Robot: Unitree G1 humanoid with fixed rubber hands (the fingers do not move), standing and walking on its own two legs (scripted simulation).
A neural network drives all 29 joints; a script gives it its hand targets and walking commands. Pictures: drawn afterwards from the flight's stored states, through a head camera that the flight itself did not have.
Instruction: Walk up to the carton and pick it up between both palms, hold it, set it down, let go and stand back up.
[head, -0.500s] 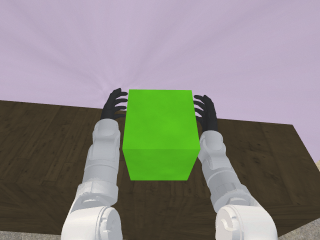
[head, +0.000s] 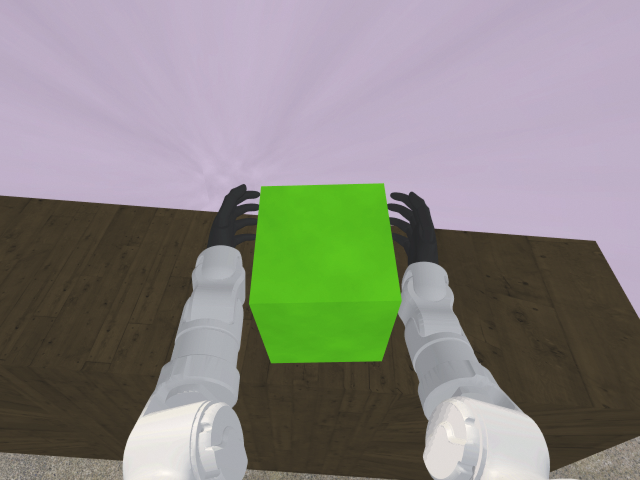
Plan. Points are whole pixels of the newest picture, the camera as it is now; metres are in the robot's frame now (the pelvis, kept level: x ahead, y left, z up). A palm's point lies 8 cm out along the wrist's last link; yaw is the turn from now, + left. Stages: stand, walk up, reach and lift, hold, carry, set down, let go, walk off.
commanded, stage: set down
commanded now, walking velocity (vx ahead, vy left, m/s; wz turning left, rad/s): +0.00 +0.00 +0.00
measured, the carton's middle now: (324, 278) +0.38 -0.01 +0.03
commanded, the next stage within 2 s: none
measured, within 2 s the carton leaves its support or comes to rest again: rests again in 1.68 s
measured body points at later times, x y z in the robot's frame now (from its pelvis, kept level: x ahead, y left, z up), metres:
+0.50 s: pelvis +0.01 +0.00 +0.00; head +0.05 +0.02 +0.45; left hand +0.43 +0.11 +0.06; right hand +0.41 -0.15 +0.06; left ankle -0.01 +0.11 -0.75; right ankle -0.01 -0.10 -0.75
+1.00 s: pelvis +0.01 +0.00 +0.00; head +0.09 +0.00 +0.44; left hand +0.44 +0.11 +0.02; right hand +0.42 -0.15 +0.03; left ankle -0.01 +0.11 -0.75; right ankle -0.01 -0.10 -0.75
